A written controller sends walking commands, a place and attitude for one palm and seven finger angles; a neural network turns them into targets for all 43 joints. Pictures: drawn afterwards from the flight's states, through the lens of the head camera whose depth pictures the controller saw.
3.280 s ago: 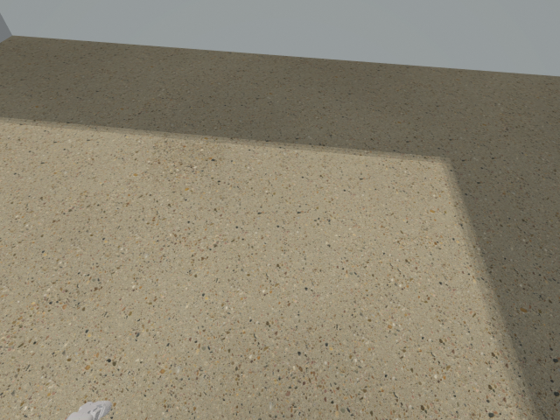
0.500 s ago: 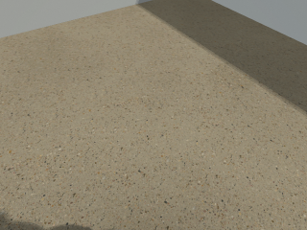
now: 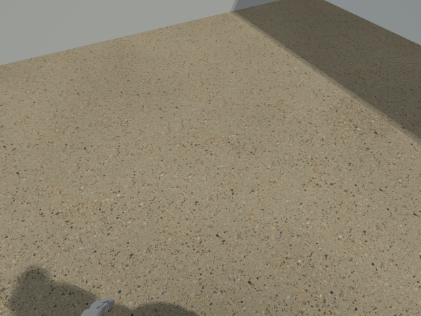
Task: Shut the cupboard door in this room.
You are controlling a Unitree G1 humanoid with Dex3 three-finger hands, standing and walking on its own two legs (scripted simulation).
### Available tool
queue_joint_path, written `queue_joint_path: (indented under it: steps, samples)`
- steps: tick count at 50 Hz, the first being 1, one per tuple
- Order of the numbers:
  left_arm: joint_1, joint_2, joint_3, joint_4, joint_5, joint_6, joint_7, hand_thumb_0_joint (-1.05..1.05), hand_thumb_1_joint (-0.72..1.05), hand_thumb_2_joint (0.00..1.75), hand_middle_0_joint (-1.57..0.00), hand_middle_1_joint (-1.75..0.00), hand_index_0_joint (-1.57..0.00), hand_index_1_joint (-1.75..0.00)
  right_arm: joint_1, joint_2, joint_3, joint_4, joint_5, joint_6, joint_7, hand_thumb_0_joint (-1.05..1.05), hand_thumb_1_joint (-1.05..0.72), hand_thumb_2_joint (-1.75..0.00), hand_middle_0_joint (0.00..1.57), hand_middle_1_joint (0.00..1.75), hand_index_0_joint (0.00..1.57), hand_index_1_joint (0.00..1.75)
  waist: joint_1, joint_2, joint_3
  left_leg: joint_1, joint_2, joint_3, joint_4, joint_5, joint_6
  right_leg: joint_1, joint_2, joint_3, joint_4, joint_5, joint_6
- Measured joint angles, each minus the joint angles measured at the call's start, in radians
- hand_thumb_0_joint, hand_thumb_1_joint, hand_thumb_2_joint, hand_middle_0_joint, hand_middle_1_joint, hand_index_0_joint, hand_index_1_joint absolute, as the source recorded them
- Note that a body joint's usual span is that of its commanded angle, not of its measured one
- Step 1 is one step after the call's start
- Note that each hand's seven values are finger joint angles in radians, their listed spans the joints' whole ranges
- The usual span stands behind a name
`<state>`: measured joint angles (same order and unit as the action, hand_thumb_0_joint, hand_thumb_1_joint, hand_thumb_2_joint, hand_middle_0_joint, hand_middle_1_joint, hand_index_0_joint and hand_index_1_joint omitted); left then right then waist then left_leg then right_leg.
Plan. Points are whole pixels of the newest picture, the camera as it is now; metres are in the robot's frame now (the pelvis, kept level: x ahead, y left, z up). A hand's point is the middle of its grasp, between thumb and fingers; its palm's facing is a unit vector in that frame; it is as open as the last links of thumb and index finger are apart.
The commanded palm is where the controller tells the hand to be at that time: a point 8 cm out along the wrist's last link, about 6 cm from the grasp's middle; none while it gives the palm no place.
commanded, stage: turn or walk to find it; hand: left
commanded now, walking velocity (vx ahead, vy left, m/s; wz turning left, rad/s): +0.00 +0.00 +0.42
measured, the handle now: out of the picture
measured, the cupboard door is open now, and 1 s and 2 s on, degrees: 94 94 94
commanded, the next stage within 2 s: none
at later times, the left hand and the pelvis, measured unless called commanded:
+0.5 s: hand out of the picture -0.05 +0.23 -0.20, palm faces +0.27 -0.94 -0.23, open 7.4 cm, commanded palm none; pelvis -0.03 +0.02 -0.02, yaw +14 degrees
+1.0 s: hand out of the picture -0.01 +0.24 -0.15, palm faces +0.41 -0.88 -0.26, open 7.4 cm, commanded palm none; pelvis -0.04 +0.01 +0.00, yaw +25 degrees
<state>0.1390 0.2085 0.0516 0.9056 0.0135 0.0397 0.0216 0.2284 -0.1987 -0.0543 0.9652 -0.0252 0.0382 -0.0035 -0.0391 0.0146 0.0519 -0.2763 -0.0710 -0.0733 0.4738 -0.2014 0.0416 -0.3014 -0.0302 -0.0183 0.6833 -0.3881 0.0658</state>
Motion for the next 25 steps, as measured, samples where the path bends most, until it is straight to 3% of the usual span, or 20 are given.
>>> queue_joint_path:
  steps: [2, 5, 8, 11, 14, 19, 22, 23, 25]
  samples:
    - [0.006, -0.005, -0.007, -0.015, 0.001, -0.016, 0.001, 0.01, 0.90, 0.89, -0.20, -0.30, -0.20, -0.30, 0.015, -0.008, -0.006, 0.001, 0.006, 0.005, 0.004, 0.00, -0.91, -0.90, 0.20, 0.30, 0.21, 0.30, 0.002, 0.001, -0.009, -0.032, -0.014, -0.011, 0.047, -0.017, -0.015, 0.063, 0.000, -0.008, -0.150, 0.070, -0.023]
    - [0.016, -0.028, -0.017, -0.017, 0.009, -0.028, 0.004, 0.00, 0.90, 0.89, -0.20, -0.30, -0.20, -0.30, 0.016, -0.028, -0.022, 0.010, 0.006, 0.022, 0.006, 0.00, -0.91, -0.90, 0.20, 0.30, 0.21, 0.30, 0.003, 0.029, 0.000, -0.121, -0.008, -0.004, 0.290, -0.208, -0.046, 0.068, 0.003, -0.040, -0.142, 0.075, -0.076]
    - [0.041, -0.038, -0.023, -0.011, 0.010, -0.028, 0.004, 0.00, 0.90, 0.89, -0.20, -0.30, -0.21, -0.30, 0.017, -0.042, -0.032, 0.018, 0.003, 0.034, 0.014, 0.00, -0.91, -0.90, 0.20, 0.30, 0.20, 0.30, 0.001, 0.031, 0.005, -0.198, 0.018, 0.027, 0.548, -0.211, -0.070, 0.096, -0.010, -0.068, -0.169, 0.091, -0.084]
    - [0.060, -0.041, -0.024, 0.002, 0.012, -0.028, 0.006, 0.01, 0.90, 0.89, -0.20, -0.30, -0.21, -0.30, 0.018, -0.049, -0.034, 0.024, 0.003, 0.037, 0.019, 0.00, -0.91, -0.90, 0.20, 0.30, 0.20, 0.30, 0.000, 0.023, 0.010, -0.215, 0.059, 0.045, 0.638, -0.183, -0.093, 0.117, -0.025, -0.097, -0.185, 0.096, -0.082]
    - [0.076, -0.038, -0.022, 0.014, 0.017, -0.030, 0.004, 0.01, 0.90, 0.89, -0.20, -0.30, -0.21, -0.30, 0.011, -0.049, -0.032, 0.032, 0.004, 0.043, 0.019, 0.00, -0.91, -0.90, 0.20, 0.30, 0.20, 0.30, 0.008, 0.007, 0.016, -0.184, 0.090, 0.060, 0.585, -0.203, -0.106, 0.125, -0.045, -0.123, -0.182, 0.090, -0.077]
    - [0.102, -0.019, -0.016, 0.031, 0.023, -0.030, 0.000, 0.01, 0.90, 0.89, -0.20, -0.30, -0.21, -0.30, -0.029, -0.043, -0.018, 0.035, 0.012, 0.041, 0.018, 0.00, -0.91, -0.90, 0.20, 0.30, 0.20, 0.30, 0.036, -0.023, 0.034, -0.092, 0.107, 0.099, 0.374, -0.243, -0.103, 0.114, -0.080, -0.162, -0.145, 0.072, -0.055]
    - [0.119, 0.004, -0.006, 0.046, 0.021, -0.023, -0.001, 0.01, 0.90, 0.89, -0.20, -0.30, -0.21, -0.30, -0.057, -0.037, -0.009, 0.018, 0.015, 0.028, 0.017, 0.00, -0.91, -0.90, 0.20, 0.30, 0.20, 0.30, 0.047, -0.041, 0.038, -0.020, 0.101, 0.131, 0.207, -0.178, -0.091, 0.091, -0.103, -0.185, -0.092, 0.047, -0.030]
    - [0.126, 0.014, -0.002, 0.050, 0.018, -0.018, -0.001, 0.01, 0.90, 0.89, -0.20, -0.30, -0.21, -0.30, -0.065, -0.035, -0.007, 0.010, 0.014, 0.018, 0.018, 0.00, -0.91, -0.90, 0.20, 0.30, 0.20, 0.30, 0.048, -0.050, 0.037, 0.004, 0.095, 0.139, 0.145, -0.118, -0.065, 0.075, -0.114, -0.189, -0.059, 0.031, -0.020]
    - [0.127, 0.039, 0.009, 0.063, 0.013, 0.005, 0.001, 0.01, 0.90, 0.89, -0.20, -0.30, -0.21, -0.30, -0.085, -0.019, -0.001, -0.002, 0.010, 0.000, 0.019, 0.00, -0.91, -0.90, 0.20, 0.30, 0.20, 0.30, 0.060, -0.083, 0.043, -0.008, 0.073, 0.149, 0.159, -0.115, -0.012, 0.015, -0.120, -0.139, 0.078, -0.072, -0.007]
